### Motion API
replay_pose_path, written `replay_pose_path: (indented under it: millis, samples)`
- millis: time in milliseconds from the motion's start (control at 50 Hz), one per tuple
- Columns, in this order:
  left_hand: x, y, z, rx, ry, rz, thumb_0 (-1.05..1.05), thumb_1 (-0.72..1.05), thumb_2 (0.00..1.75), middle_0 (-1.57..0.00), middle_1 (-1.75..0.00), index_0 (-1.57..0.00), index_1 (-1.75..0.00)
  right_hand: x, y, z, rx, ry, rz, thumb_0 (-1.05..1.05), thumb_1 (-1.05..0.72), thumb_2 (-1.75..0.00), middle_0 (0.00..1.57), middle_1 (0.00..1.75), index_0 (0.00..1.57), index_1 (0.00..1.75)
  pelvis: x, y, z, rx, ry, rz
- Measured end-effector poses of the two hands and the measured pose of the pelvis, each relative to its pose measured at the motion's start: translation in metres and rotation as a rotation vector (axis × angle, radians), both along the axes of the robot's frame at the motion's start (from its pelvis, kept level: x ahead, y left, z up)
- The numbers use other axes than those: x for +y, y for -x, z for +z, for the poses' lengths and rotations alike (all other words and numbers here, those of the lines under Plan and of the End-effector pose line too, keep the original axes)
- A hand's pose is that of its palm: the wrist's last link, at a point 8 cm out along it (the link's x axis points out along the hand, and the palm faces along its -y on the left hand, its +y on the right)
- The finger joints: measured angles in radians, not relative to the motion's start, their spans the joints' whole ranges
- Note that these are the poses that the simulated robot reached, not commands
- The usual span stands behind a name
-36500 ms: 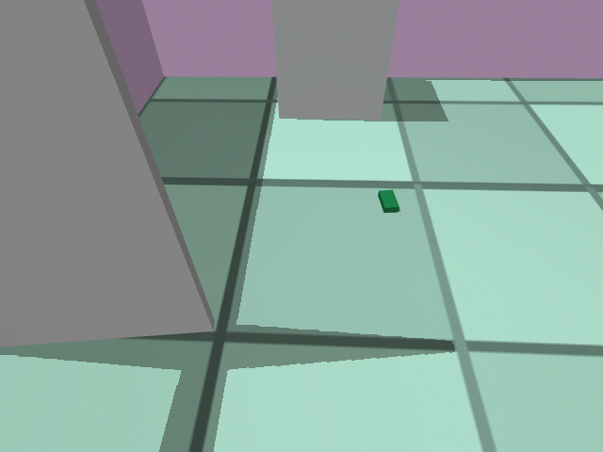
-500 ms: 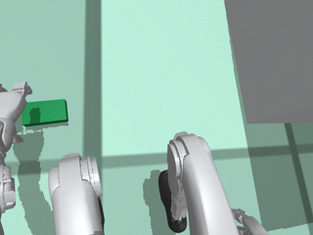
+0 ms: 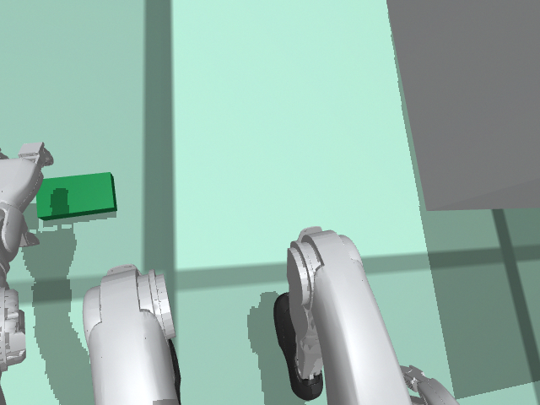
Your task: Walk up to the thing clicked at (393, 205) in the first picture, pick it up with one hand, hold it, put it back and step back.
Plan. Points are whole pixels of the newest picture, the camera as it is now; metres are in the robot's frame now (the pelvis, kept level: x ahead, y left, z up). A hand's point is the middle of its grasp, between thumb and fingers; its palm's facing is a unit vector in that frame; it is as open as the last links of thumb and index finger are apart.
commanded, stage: rise first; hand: left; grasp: from above
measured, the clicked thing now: (77, 196) +0.48 +0.27 -0.30
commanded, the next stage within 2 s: approach in 0.74 s
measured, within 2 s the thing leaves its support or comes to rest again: neither
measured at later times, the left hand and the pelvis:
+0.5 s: hand (24, 208) +0.43 +0.31 -0.19, palm faces -0.46 -0.07 -0.88, open 12.9 cm; pelvis +0.00 +0.00 -0.01, yaw +0 degrees
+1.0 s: hand (25, 207) +0.43 +0.31 -0.18, palm faces -0.48 -0.06 -0.87, open 12.9 cm; pelvis +0.00 +0.00 +0.00, yaw +0 degrees
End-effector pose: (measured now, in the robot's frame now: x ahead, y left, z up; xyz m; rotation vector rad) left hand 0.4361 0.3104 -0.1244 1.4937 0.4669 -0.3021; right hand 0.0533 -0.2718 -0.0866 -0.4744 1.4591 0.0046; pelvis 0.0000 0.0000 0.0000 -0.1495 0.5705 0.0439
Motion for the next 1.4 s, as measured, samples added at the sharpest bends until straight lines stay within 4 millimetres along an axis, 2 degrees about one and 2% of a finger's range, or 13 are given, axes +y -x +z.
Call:
replay_pose_path:
  millis: [240, 500, 960, 1080, 1260, 1340, 1400]
  samples:
    - [-0.002, 0.001, 0.004, -0.018, 0.005, -0.017, 0.0, -0.38, 0.89, -0.25, -0.84, -0.24, -0.86, -0.006, -0.004, 0.001, -0.021, 0.016, 0.011, 0.0, -0.91, -0.9, 0.2, 0.3, 0.2, 0.3, -0.001, 0.003, -0.001, -0.01, -0.001, 0.0]
    - [0.0, 0.001, -0.006, -0.009, 0.012, -0.012, 0.0, -0.33, 0.85, -0.3, -0.8, -0.29, -0.81, -0.003, 0.004, -0.001, 0.004, 0.018, 0.015, 0.0, -0.91, -0.9, 0.2, 0.3, 0.2, 0.3, -0.001, 0.003, -0.005, -0.014, 0.004, -0.002]
    - [0.0, -0.001, -0.001, 0.004, 0.003, -0.006, 0.0, -0.3, 0.83, -0.31, -0.77, -0.3, -0.78, -0.001, -0.001, 0.0, -0.021, 0.005, 0.016, 0.0, -0.9, -0.9, 0.2, 0.3, 0.2, 0.3, 0.0, 0.003, -0.004, -0.012, 0.004, 0.002]
    - [-0.019, -0.007, -0.003, 0.0, 0.012, -0.08, 0.0, -0.33, 0.85, -0.28, -0.8, -0.27, -0.81, -0.003, 0.004, 0.002, -0.015, 0.018, 0.018, 0.0, -0.9, -0.89, 0.2, 0.3, 0.2, 0.3, 0.0, 0.004, -0.005, -0.016, 0.002, 0.001]
    - [-0.067, -0.042, 0.002, -0.097, 0.026, -0.128, 0.0, -0.36, 0.88, -0.24, -0.83, -0.24, -0.83, -0.003, 0.019, 0.008, -0.027, 0.026, -0.013, 0.0, -0.89, -0.89, 0.2, 0.3, 0.2, 0.3, 0.0, 0.003, -0.006, -0.003, 0.005, -0.008]
    - [-0.072, -0.05, 0.001, -0.086, -0.008, -0.084, 0.0, -0.38, 0.89, -0.23, -0.83, -0.23, -0.84, 0.0, 0.03, 0.007, -0.015, 0.002, -0.03, 0.0, -0.89, -0.89, 0.2, 0.3, 0.2, 0.3, -0.001, 0.003, -0.006, 0.003, 0.002, -0.014]
    - [-0.067, -0.048, -0.002, -0.068, -0.024, -0.029, 0.0, -0.39, 0.9, -0.22, -0.84, -0.22, -0.85, 0.002, 0.037, 0.004, 0.004, -0.025, -0.042, 0.0, -0.89, -0.89, 0.2, 0.3, 0.2, 0.3, -0.001, 0.003, -0.005, 0.005, -0.001, -0.017]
